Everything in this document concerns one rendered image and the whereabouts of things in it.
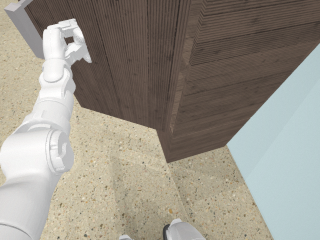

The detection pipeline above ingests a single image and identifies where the right robot thigh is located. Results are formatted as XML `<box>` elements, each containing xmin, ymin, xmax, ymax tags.
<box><xmin>166</xmin><ymin>222</ymin><xmax>206</xmax><ymax>240</ymax></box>

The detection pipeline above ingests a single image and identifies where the right robot shin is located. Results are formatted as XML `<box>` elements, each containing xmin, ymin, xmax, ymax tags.
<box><xmin>169</xmin><ymin>218</ymin><xmax>182</xmax><ymax>227</ymax></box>

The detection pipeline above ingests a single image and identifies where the handle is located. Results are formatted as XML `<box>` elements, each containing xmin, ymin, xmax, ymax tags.
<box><xmin>4</xmin><ymin>0</ymin><xmax>45</xmax><ymax>60</ymax></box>

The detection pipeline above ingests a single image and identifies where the robot left hand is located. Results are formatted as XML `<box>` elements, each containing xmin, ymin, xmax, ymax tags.
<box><xmin>42</xmin><ymin>18</ymin><xmax>92</xmax><ymax>68</ymax></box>

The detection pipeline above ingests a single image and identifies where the left robot forearm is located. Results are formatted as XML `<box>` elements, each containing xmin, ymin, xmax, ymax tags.
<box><xmin>0</xmin><ymin>58</ymin><xmax>76</xmax><ymax>177</ymax></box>

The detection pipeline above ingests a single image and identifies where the left robot upper arm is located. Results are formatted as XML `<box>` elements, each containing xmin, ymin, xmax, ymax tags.
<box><xmin>0</xmin><ymin>128</ymin><xmax>75</xmax><ymax>240</ymax></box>

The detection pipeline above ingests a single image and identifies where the cupboard door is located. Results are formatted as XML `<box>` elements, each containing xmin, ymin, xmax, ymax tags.
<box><xmin>18</xmin><ymin>0</ymin><xmax>193</xmax><ymax>133</ymax></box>

